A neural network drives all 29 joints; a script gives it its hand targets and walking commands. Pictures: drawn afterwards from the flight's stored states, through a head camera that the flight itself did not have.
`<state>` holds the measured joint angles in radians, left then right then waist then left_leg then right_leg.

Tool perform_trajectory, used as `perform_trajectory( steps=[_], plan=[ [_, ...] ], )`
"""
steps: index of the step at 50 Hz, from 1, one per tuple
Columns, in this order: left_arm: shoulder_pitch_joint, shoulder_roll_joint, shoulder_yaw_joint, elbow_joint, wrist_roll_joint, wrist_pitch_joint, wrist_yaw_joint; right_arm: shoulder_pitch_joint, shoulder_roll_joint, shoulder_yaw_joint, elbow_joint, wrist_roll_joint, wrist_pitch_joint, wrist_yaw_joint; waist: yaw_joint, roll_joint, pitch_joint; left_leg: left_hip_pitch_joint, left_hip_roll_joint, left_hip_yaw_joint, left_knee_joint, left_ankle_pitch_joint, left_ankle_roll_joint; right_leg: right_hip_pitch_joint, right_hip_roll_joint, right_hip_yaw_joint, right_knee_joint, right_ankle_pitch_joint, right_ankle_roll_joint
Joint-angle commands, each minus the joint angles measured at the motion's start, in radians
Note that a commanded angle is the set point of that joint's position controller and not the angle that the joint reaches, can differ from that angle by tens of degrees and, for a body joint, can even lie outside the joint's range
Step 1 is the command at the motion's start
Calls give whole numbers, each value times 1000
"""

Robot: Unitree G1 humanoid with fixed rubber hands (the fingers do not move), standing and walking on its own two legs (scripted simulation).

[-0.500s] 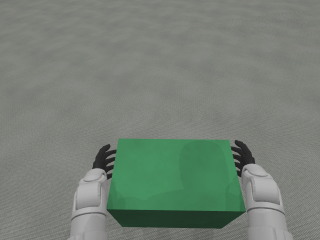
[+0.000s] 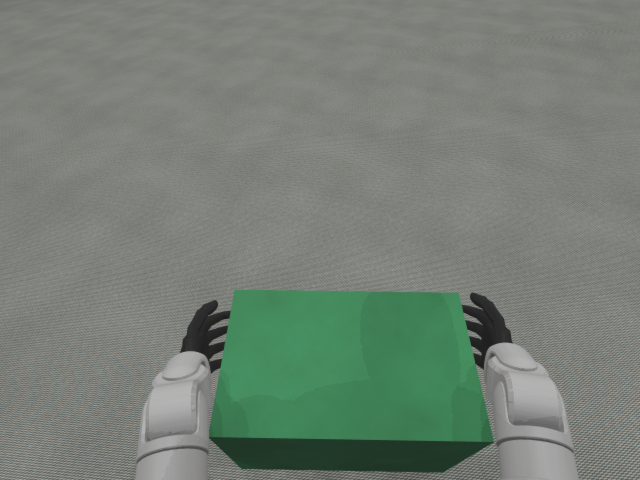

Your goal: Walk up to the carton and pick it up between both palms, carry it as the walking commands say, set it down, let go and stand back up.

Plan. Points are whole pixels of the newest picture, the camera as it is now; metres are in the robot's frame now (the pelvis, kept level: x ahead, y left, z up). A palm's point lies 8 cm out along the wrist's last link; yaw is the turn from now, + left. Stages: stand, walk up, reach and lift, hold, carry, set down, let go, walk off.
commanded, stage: hold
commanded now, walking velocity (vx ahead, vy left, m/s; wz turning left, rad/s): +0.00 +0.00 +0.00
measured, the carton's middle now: (344, 385) +0.25 +0.00 -0.03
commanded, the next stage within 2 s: carry in 1.06 s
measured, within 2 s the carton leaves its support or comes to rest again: neither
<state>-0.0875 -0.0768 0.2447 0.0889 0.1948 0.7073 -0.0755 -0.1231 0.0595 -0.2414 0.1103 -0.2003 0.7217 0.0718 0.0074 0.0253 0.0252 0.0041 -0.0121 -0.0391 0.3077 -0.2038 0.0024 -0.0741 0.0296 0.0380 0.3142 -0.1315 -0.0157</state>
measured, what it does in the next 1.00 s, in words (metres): stands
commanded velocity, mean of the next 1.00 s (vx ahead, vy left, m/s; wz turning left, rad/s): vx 0.00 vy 0.00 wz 0.00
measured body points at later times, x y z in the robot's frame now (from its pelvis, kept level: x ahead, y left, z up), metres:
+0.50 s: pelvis -0.01 +0.00 +0.00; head -0.04 -0.01 +0.45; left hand +0.27 +0.19 +0.03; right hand +0.28 -0.19 +0.02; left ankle -0.01 +0.12 -0.75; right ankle +0.03 -0.11 -0.75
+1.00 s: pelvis +0.00 +0.00 +0.00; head -0.03 -0.01 +0.45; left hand +0.27 +0.19 +0.03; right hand +0.28 -0.19 +0.02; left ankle -0.01 +0.12 -0.75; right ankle +0.03 -0.11 -0.75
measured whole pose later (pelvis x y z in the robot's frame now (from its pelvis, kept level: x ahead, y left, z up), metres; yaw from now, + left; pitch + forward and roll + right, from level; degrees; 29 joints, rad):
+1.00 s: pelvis +0.00 +0.00 +0.00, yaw +0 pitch -6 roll +0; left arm -0.11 -0.08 0.26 0.12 0.20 0.69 -0.08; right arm -0.13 0.07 -0.25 0.12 -0.21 0.71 0.07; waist 0.00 0.03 0.02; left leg 0.00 -0.01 -0.05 0.30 -0.20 0.00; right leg -0.07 0.03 0.03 0.30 -0.13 -0.02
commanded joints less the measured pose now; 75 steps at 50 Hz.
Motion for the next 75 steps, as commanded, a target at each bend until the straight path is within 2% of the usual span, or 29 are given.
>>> perform_trajectory(
  steps=[1,24,36,52,53,54,57,60,61,62,63,64,65,66,67,68,69,71,73,74,75],
  plan=[
    [-607,-699,-640,-148,-233,-47,-216,-558,771,649,-142,240,-40,208,-5,-26,-265,-98,-70,-8,-56,176,17,196,55,22,-13,180,9],
    [-677,-750,-614,-80,-228,-62,-235,-635,808,634,-90,234,-51,239,1,-23,-289,-104,-61,-10,-66,140,18,190,55,11,-15,131,2],
    [-654,-745,-615,-88,-228,-65,-238,-609,814,642,-99,236,-52,237,0,-27,-301,-92,-64,-11,-65,180,17,207,52,12,-18,184,4],
    [-566,-704,-636,-153,-231,-59,-220,-522,783,663,-158,243,-46,211,-4,-24,-295,-80,-67,-18,-60,246,15,231,49,17,-16,278,10],
    [-657,-740,-687,-174,-267,-39,-209,-591,805,705,-187,266,-41,212,2,-91,-448,-66,112,-17,172,232,14,90,-201,45,134,406,-29],
    [-615,-753,-712,-214,-294,-24,-206,-586,805,722,-243,279,-31,206,-4,-82,-450,-96,102,-29,210,232,14,39,-206,75,160,468,-32],
    [-591,-720,-706,-234,-318,27,-196,-595,786,734,-273,308,18,196,14,-122,-473,-287,73,-10,335,281,6,40,-242,84,237,631,-59],
    [-540,-708,-723,-266,-328,99,-178,-553,774,746,-274,345,91,199,6,-150,-490,-398,48,-8,349,188,9,37,-273,93,290,719,-83],
    [-535,-703,-724,-276,-325,126,-171,-549,772,749,-271,362,117,204,3,-147,-482,-405,48,-13,316,172,13,5,-270,86,293,666,-82],
    [-545,-704,-733,-303,-332,151,-166,-546,775,752,-276,377,141,207,0,-102,-481,-382,61,-35,308,243,17,-41,-253,61,315,590,-67],
    [-558,-713,-751,-341,-350,175,-162,-540,786,764,-295,398,164,207,-3,-36,-483,-339,98,-84,316,399,33,-106,-218,22,365,496,-43],
    [-576,-725,-773,-383,-373,200,-160,-532,796,776,-318,418,188,206,-9,53,-480,-287,171,-177,327,614,68,-202,-165,-24,444,351,-10],
    [-601,-737,-795,-426,-399,225,-160,-528,805,783,-345,437,213,202,-15,156,-467,-240,251,-281,304,824,120,-308,-107,-64,515,117,21],
    [-618,-752,-812,-460,-425,251,-160,-532,806,786,-376,454,237,194,-18,255,-439,-203,309,-376,253,959,170,-413,-38,-93,547,-218,42],
    [-635,-761,-829,-498,-453,276,-159,-538,802,785,-417,467,260,184,-20,288,-432,-193,336,-438,204,957,196,-464,-26,-59,605,-420,41],
    [-644,-767,-838,-529,-477,298,-157,-540,796,781,-457,474,282,173,-18,264,-428,-221,334,-458,173,881,195,-473,-30,-35,648,-438,34],
    [-643,-772,-839,-550,-493,319,-154,-548,787,783,-500,479,303,162,-17,228,-425,-254,307,-441,164,776,178,-460,-31,-31,661,-408,30],
    [-620,-785,-845,-591,-513,355,-147,-551,771,794,-575,489,342,146,-12,209,-445,-299,248,-388,177,622,139,-397,-12,-43,606,-304,26],
    [-545,-784,-839,-596,-520,391,-143,-531,755,812,-647,496,378,134,-8,196,-482,-324,209,-331,205,583,111,-293,5,-59,463,-245,24],
    [-515,-778,-832,-599,-520,404,-143,-520,748,826,-672,499,393,129,0,163,-507,-361,181,-291,240,548,93,-191,5,-68,338,-195,15],
    [-489,-768,-823,-597,-515,415,-145,-503,738,834,-685,494,407,125,10,103,-525,-442,136,-232,303,426,61,-57,-28,-53,187,-104,-2]
  ],
)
